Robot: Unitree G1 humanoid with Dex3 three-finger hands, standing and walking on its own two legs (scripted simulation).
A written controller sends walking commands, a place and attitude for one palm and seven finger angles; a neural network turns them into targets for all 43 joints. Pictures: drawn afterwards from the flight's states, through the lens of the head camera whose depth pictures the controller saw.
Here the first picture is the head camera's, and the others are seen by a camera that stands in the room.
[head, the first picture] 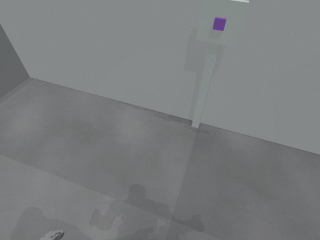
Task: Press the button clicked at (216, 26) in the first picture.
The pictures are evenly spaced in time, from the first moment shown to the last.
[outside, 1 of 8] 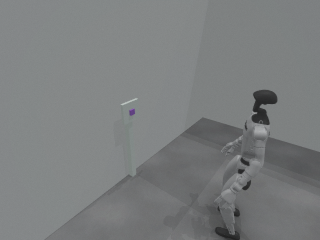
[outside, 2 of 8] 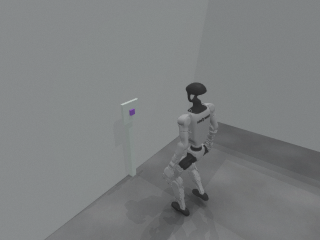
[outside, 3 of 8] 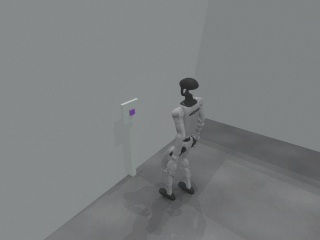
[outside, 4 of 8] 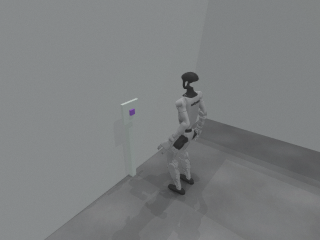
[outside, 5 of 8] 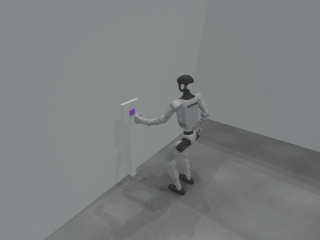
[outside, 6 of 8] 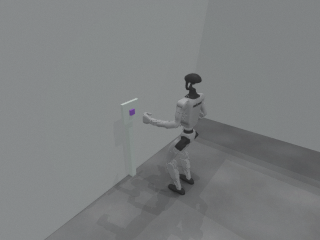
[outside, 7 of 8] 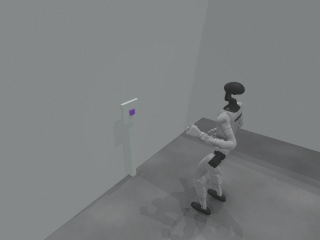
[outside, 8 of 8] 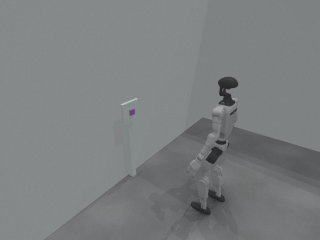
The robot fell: no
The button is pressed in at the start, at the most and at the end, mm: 0 13 0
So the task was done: yes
